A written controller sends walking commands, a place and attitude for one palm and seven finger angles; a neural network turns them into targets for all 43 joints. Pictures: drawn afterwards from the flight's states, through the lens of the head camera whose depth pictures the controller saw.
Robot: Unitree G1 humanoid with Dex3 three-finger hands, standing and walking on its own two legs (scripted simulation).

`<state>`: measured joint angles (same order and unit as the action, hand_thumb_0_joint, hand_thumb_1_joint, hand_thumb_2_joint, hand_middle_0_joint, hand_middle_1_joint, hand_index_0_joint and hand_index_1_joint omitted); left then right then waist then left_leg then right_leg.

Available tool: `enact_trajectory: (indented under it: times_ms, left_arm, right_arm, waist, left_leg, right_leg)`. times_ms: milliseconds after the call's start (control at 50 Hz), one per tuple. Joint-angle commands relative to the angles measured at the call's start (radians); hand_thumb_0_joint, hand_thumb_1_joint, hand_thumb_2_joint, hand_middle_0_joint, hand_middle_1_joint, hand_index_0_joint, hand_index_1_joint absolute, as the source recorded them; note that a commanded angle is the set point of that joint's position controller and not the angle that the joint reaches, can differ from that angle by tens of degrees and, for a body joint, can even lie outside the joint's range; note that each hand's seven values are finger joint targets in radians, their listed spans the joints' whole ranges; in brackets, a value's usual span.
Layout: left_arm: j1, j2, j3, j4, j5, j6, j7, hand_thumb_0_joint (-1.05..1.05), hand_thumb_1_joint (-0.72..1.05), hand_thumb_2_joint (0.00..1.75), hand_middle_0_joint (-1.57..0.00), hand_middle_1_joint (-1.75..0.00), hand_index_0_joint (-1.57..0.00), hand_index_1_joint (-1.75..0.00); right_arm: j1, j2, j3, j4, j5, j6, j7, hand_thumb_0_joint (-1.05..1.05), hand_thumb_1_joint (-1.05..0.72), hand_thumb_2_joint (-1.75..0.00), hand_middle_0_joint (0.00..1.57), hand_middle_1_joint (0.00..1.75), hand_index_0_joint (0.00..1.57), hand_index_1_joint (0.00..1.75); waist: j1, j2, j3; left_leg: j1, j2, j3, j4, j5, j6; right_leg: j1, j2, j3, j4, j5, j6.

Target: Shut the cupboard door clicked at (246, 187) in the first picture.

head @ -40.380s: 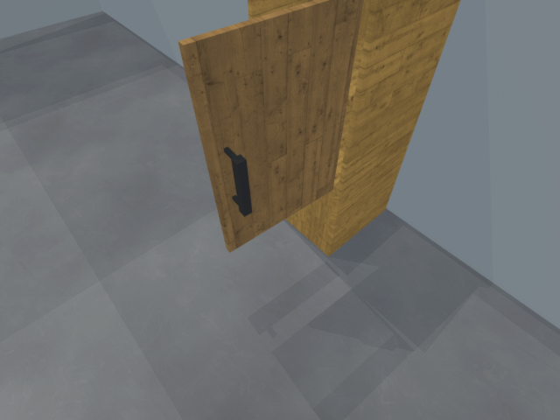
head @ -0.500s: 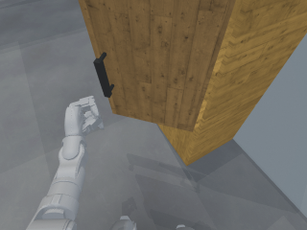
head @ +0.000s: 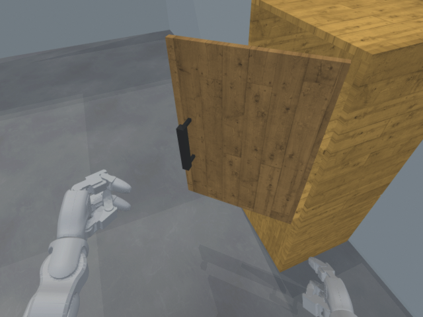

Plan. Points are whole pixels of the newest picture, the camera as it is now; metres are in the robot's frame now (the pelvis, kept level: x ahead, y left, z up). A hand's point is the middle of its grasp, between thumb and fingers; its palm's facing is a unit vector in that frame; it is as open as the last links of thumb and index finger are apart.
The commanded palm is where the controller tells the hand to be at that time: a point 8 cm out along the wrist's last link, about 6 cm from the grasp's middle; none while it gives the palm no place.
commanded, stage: draw the hand back to the body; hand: left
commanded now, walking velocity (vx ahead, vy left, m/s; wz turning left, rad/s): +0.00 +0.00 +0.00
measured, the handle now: (187, 144) +0.61 +0.14 -0.06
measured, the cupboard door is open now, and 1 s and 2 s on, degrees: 44 44 44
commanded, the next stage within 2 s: step back with the hand held close in 0.74 s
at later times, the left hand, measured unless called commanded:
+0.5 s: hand (29, 229) +0.19 +0.27 +0.17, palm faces +0.50 -0.75 -0.43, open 7.0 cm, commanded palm +0.14 +0.29 +0.18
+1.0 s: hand (47, 225) +0.20 +0.25 +0.16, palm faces +0.43 -0.77 -0.46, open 7.4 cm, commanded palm +0.14 +0.28 +0.18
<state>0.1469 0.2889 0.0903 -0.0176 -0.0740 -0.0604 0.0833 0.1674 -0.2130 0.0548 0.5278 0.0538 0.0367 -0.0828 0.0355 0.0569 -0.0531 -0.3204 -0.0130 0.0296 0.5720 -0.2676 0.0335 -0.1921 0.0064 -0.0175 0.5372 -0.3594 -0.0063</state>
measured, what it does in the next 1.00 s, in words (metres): stands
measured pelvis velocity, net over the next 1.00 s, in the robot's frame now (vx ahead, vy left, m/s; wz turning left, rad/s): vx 0.01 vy -0.02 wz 0.01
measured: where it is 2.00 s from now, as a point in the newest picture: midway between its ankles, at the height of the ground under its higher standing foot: outside the picture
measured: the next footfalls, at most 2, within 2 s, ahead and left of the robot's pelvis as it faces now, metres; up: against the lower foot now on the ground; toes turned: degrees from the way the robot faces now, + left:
none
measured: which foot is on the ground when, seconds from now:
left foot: down 0.00-1.00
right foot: down 0.00-1.00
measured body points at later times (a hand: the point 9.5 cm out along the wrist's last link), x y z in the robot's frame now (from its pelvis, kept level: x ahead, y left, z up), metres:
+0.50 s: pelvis +0.01 -0.01 +0.01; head -0.01 -0.05 +0.46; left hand +0.15 +0.30 +0.20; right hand +0.20 -0.22 -0.08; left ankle +0.02 +0.10 -0.73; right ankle -0.05 -0.12 -0.73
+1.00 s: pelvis +0.01 -0.02 +0.01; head +0.00 -0.04 +0.46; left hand +0.17 +0.29 +0.19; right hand +0.19 -0.25 -0.09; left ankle +0.02 +0.10 -0.73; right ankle -0.05 -0.12 -0.73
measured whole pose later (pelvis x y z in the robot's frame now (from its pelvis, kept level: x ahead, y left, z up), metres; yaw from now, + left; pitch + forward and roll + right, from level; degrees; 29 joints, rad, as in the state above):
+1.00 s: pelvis +0.01 -0.02 +0.01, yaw +0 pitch +0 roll -1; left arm 0.48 0.37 0.37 -0.34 -0.07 -0.13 0.10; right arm 0.18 -0.24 0.01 0.62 0.03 -0.03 -0.07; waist 0.04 0.09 -0.03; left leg -0.26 0.02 0.01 0.51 -0.24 0.01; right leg -0.10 0.04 -0.03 0.41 -0.30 -0.03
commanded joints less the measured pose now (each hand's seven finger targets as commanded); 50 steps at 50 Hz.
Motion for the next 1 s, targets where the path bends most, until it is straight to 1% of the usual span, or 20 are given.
enact_trajectory:
  times_ms: [0,80,100,120,300,340,400,440,540,580,600,680,760,820,840,860,880,900,920,980]
  left_arm:
    - [-0.069,0.164,0.125,-0.295,-0.002,-0.04,0.01,0.0,0.9,0.9,-0.67,-0.81,-0.67,-0.81]
    - [-0.014,0.195,0.191,-0.416,-0.002,-0.037,0.014,0.0,0.9,0.9,-0.56,-0.69,-0.56,-0.69]
    - [0.008,0.233,0.23,-0.436,0.0,-0.038,0.019,0.0,0.9,0.9,-0.53,-0.66,-0.53,-0.66]
    - [0.017,0.216,0.225,-0.474,0.001,-0.041,0.02,0.0,0.9,0.9,-0.5,-0.63,-0.5,-0.63]
    - [0.226,0.287,0.381,-0.578,-0.007,-0.052,0.035,0.0,0.9,0.9,-0.25,-0.36,-0.25,-0.36]
    - [0.261,0.291,0.41,-0.59,-0.012,-0.059,0.035,0.0,0.9,0.9,-0.2,-0.3,-0.2,-0.3]
    - [0.253,0.216,0.34,-0.495,-0.011,-0.047,0.025,0.0,0.9,0.9,-0.2,-0.3,-0.2,-0.3]
    - [0.207,0.213,0.329,-0.483,-0.008,-0.047,0.027,0.0,0.9,0.9,-0.2,-0.3,-0.2,-0.3]
    - [0.173,0.27,0.366,-0.544,-0.003,-0.071,0.036,0.0,0.9,0.9,-0.2,-0.3,-0.2,-0.3]
    - [0.181,0.288,0.378,-0.605,0.001,-0.081,0.042,0.0,0.9,0.9,-0.2,-0.3,-0.2,-0.3]
    - [0.185,0.319,0.402,-0.613,0.0,-0.08,0.045,0.0,0.9,0.9,-0.2,-0.3,-0.2,-0.3]
    - [0.215,0.282,0.385,-0.585,-0.003,-0.081,0.044,0.0,0.9,0.9,-0.2,-0.3,-0.2,-0.3]
    - [0.239,0.261,0.386,-0.511,-0.011,-0.078,0.035,0.0,0.9,0.9,-0.2,-0.3,-0.2,-0.3]
    - [0.253,0.241,0.371,-0.492,-0.017,-0.077,0.024,0.0,0.9,0.9,-0.2,-0.3,-0.2,-0.3]
    - [0.253,0.244,0.373,-0.5,-0.017,-0.079,0.023,0.0,0.9,0.9,-0.2,-0.3,-0.2,-0.3]
    - [0.168,0.354,0.464,-0.545,-0.003,-0.119,0.03,0.0,0.9,0.9,-0.2,-0.3,-0.2,-0.3]
    - [0.234,0.308,0.423,-0.484,-0.003,-0.126,0.027,0.0,0.9,0.9,-0.2,-0.3,-0.2,-0.3]
    - [0.233,0.331,0.436,-0.497,0.002,-0.131,0.029,0.0,0.9,0.9,-0.2,-0.3,-0.2,-0.3]
    - [0.25,0.299,0.404,-0.5,0.004,-0.136,0.027,0.0,0.9,0.9,-0.2,-0.3,-0.2,-0.3]
    - [0.29,0.299,0.408,-0.548,0.003,-0.142,0.035,0.0,0.9,0.9,-0.2,-0.3,-0.2,-0.3]
  right_arm:
    - [-0.086,-0.113,-0.036,-0.133,-0.018,-0.063,-0.002,0.0,-0.9,-0.9,0.2,0.3,0.2,0.3]
    - [-0.101,-0.102,-0.032,-0.129,-0.023,-0.077,0.006,0.0,-0.9,-0.9,0.2,0.3,0.2,0.3]
    - [-0.103,-0.108,-0.035,-0.124,-0.025,-0.082,0.007,0.0,-0.9,-0.9,0.2,0.3,0.2,0.3]
    - [-0.106,-0.099,-0.031,-0.124,-0.025,-0.089,0.01,0.0,-0.9,-0.9,0.2,0.3,0.2,0.3]
    - [-0.106,-0.108,-0.05,-0.098,-0.031,-0.133,0.019,0.0,-0.9,-0.9,0.2,0.3,0.2,0.3]
    - [-0.11,-0.103,-0.055,-0.098,-0.029,-0.137,0.019,0.0,-0.9,-0.9,0.2,0.3,0.2,0.3]
    - [-0.105,-0.114,-0.06,-0.083,-0.028,-0.141,0.018,0.0,-0.9,-0.9,0.2,0.3,0.2,0.3]
    - [-0.104,-0.119,-0.064,-0.082,-0.026,-0.139,0.012,0.0,-0.9,-0.9,0.2,0.3,0.2,0.3]
    - [-0.117,-0.115,-0.067,-0.081,-0.033,-0.159,0.0,0.0,-0.9,-0.9,0.2,0.3,0.2,0.3]
    - [-0.118,-0.11,-0.064,-0.081,-0.034,-0.171,-0.001,0.0,-0.9,-0.9,0.2,0.3,0.2,0.3]
    - [-0.121,-0.114,-0.063,-0.075,-0.036,-0.177,-0.002,0.0,-0.9,-0.9,0.2,0.3,0.2,0.3]
    - [-0.126,-0.099,-0.058,-0.069,-0.033,-0.182,-0.001,0.0,-0.9,-0.9,0.2,0.3,0.2,0.3]
    - [-0.114,-0.101,-0.062,-0.066,-0.031,-0.174,-0.001,0.0,-0.9,-0.9,0.2,0.3,0.2,0.3]
    - [-0.111,-0.105,-0.067,-0.072,-0.029,-0.165,0.002,0.0,-0.9,-0.9,0.2,0.3,0.2,0.3]
    - [-0.111,-0.108,-0.07,-0.073,-0.03,-0.163,0.003,0.0,-0.9,-0.9,0.2,0.3,0.2,0.3]
    - [-0.106,-0.138,-0.083,-0.085,-0.028,-0.142,0.005,0.0,-0.9,-0.9,0.2,0.3,0.2,0.3]
    - [-0.11,-0.126,-0.082,-0.065,-0.033,-0.128,0.004,0.0,-0.9,-0.9,0.2,0.3,0.2,0.3]
    - [-0.121,-0.128,-0.084,-0.068,-0.036,-0.118,0.004,0.0,-0.9,-0.9,0.2,0.3,0.2,0.3]
    - [-0.12,-0.118,-0.085,-0.07,-0.034,-0.108,0.004,0.0,-0.9,-0.9,0.2,0.3,0.2,0.3]
    - [-0.106,-0.129,-0.095,-0.085,-0.03,-0.085,0.0,0.0,-0.9,-0.9,0.2,0.3,0.2,0.3]
  waist:
    - [-0.006,-0.022,-0.106]
    - [0.004,0.004,-0.103]
    - [0.011,0.024,-0.101]
    - [0.009,0.059,-0.102]
    - [0.029,0.027,-0.064]
    - [0.031,-0.008,-0.055]
    - [0.012,-0.053,0.046]
    - [0.006,-0.049,0.066]
    - [0.028,-0.034,-0.04]
    - [0.034,0.027,-0.089]
    - [0.038,0.054,-0.081]
    - [0.031,0.048,0.011]
    - [0.028,0.006,0.051]
    - [0.027,-0.046,0.033]
    - [0.028,-0.045,0.016]
    - [-0.006,-0.04,0.047]
    - [-0.014,-0.093,0.023]
    - [-0.009,-0.107,0.026]
    - [-0.014,-0.12,0.005]
    - [-0.019,-0.035,-0.087]
  left_leg:
    - [0.25,0.035,-0.049,-0.137,0.238,-0.004]
    - [0.275,0.037,-0.048,-0.161,0.292,-0.01]
    - [0.275,0.038,-0.046,-0.163,0.302,-0.012]
    - [0.283,0.037,-0.047,-0.167,0.313,-0.015]
    - [0.27,0.036,-0.035,-0.168,0.319,-0.012]
    - [0.263,0.035,-0.028,-0.164,0.31,-0.008]
    - [0.238,0.034,-0.023,-0.179,0.221,-0.002]
    - [0.236,0.033,-0.023,-0.185,0.175,0.003]
    - [0.265,0.018,-0.016,-0.171,0.197,0.016]
    - [0.282,0.014,-0.013,-0.161,0.243,0.012]
    - [0.277,0.013,-0.011,-0.156,0.242,0.011]
    - [0.254,0.016,-0.005,-0.16,0.229,0.003]
    - [0.243,0.022,-0.003,-0.169,0.214,0.003]
    - [0.252,0.026,-0.001,-0.175,0.217,0.008]
    - [0.256,0.026,-0.001,-0.172,0.227,0.01]
    - [0.2,0.044,-0.015,-0.085,0.18,0.025]
    - [0.189,0.036,-0.018,-0.051,0.165,0.022]
    - [0.174,0.029,-0.015,-0.036,0.165,0.02]
    - [0.159,0.029,-0.009,-0.026,0.168,0.017]
    - [0.181,0.044,-0.006,-0.059,0.293,0.017]
  right_leg:
    - [-0.033,0.006,-0.015,-0.127,0.302,-0.014]
    - [0.008,0.002,-0.02,-0.145,0.333,-0.013]
    - [0.021,0.002,-0.016,-0.155,0.334,-0.015]
    - [0.026,-0.002,-0.019,-0.153,0.333,-0.015]
    - [0.045,-0.001,-0.02,-0.18,0.344,-0.009]
    - [0.038,-0.003,-0.022,-0.18,0.351,-0.005]
    - [-0.021,-0.005,-0.02,-0.209,0.273,0.002]
    - [-0.04,-0.008,-0.013,-0.217,0.22,0.005]
    - [0.016,-0.019,0.002,-0.207,0.251,0.005]
    - [0.046,-0.02,0.002,-0.19,0.306,0.001]
    - [0.046,-0.022,0.009,-0.202,0.313,0.001]
    - [0.003,-0.017,0.005,-0.217,0.296,0.001]
    - [-0.01,-0.015,0.005,-0.225,0.277,0.006]
    - [0.0,-0.016,0.006,-0.223,0.282,0.011]
    - [0.008,-0.015,0.007,-0.219,0.294,0.011]
    - [-0.08,-0.084,0.09,-0.272,0.354,0.026]
    - [-0.079,-0.115,0.098,-0.271,0.401,0.026]
    - [-0.079,-0.13,0.103,-0.265,0.476,0.031]
    - [-0.061,-0.141,0.096,-0.241,0.531,0.031]
    - [-0.002,-0.128,0.066,-0.156,0.638,0.034]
